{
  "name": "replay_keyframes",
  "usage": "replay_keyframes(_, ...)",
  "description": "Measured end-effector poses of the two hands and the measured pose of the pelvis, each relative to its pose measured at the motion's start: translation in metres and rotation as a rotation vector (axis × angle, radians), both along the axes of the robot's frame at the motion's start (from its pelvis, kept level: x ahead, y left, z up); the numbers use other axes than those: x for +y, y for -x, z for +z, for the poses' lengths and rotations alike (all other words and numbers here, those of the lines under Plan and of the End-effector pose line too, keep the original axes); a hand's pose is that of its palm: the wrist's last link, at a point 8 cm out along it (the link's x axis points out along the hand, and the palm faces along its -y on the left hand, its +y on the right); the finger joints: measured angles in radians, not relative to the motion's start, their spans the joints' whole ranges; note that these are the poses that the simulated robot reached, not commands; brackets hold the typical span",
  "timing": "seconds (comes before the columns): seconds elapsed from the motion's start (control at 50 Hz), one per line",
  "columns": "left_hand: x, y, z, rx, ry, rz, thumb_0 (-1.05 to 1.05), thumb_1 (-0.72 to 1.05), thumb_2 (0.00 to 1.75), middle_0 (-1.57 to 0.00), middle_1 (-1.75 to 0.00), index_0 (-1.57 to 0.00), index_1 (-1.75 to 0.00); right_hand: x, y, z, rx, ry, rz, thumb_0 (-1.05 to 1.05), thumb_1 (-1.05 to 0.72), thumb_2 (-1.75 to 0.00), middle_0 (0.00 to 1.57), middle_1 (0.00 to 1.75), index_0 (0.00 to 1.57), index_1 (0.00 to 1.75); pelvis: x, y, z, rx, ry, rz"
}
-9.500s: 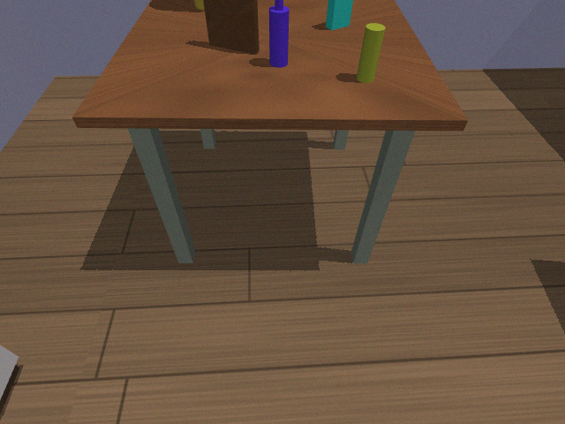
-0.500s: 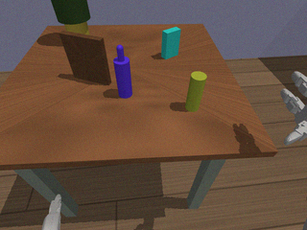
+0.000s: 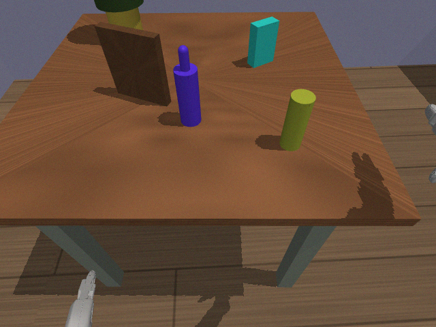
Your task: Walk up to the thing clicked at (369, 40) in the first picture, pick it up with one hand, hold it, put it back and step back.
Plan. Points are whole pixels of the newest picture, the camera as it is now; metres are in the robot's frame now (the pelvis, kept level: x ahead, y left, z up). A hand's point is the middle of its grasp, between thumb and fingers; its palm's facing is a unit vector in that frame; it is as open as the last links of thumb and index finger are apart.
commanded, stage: go down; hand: right
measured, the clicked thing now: (295, 122) +0.55 -0.14 +0.06
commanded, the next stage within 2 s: approach in 1.34 s
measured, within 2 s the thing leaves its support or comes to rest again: neither
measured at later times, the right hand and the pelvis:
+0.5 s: hand (433, 122) +0.43 -0.32 +0.17, palm faces +0.04 +1.00 +0.03, open 17.7 cm; pelvis +0.00 +0.00 +0.00, yaw +0 degrees
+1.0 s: hand (431, 114) +0.45 -0.33 +0.17, palm faces +0.03 +1.00 +0.03, open 17.7 cm; pelvis +0.01 -0.01 -0.01, yaw +1 degrees
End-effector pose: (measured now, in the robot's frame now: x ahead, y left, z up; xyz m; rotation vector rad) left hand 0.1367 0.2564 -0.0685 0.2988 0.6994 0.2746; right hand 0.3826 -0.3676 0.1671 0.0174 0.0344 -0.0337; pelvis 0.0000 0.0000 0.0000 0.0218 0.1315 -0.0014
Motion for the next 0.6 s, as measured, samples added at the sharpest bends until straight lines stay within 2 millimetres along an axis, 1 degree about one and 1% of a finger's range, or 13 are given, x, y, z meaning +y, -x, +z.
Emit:
replay_keyframes(0.08, 0.000, -0.005, 0.004, -0.019, -0.007, 0.000, -0.01, -0.54, 0.06, -0.06, -0.05, -0.05, -0.06, -0.003, -0.003, 0.000, 0.000, -0.004, 0.004, -0.02, 0.59, -0.02, 0.06, 0.04, 0.06, 0.05, -0.001, -0.003, -0.001, 0.005, -0.002, -0.002)
replay_keyframes(0.18, 0.000, -0.007, 0.006, -0.022, -0.010, -0.005, -0.01, -0.54, 0.06, -0.06, -0.05, -0.05, -0.06, -0.005, -0.008, -0.001, 0.001, -0.006, 0.008, -0.02, 0.59, -0.02, 0.06, 0.04, 0.06, 0.05, -0.002, -0.004, -0.002, 0.015, -0.005, -0.002)
replay_keyframes(0.3, 0.000, -0.002, 0.004, -0.008, -0.009, -0.001, -0.01, -0.55, 0.06, -0.06, -0.05, -0.04, -0.06, -0.005, -0.015, -0.003, 0.005, -0.009, 0.009, -0.02, 0.58, -0.02, 0.06, 0.04, 0.06, 0.05, -0.003, -0.004, -0.003, 0.026, -0.007, 0.002)
replay_keyframes(0.52, 0.002, 0.001, 0.007, -0.019, -0.013, -0.007, -0.01, -0.55, 0.06, -0.06, -0.05, -0.04, -0.06, -0.007, -0.025, 0.002, -0.001, -0.014, -0.007, -0.02, 0.60, -0.02, 0.06, 0.04, 0.06, 0.05, -0.001, -0.003, -0.004, 0.040, -0.008, 0.006)
replay_keyframes(0.6, 0.002, 0.003, 0.005, -0.011, -0.012, -0.009, -0.01, -0.55, 0.06, -0.06, -0.05, -0.04, -0.06, -0.008, -0.027, 0.004, 0.002, -0.011, -0.009, -0.02, 0.60, -0.03, 0.06, 0.04, 0.06, 0.05, -0.001, -0.002, -0.005, 0.047, -0.009, 0.004)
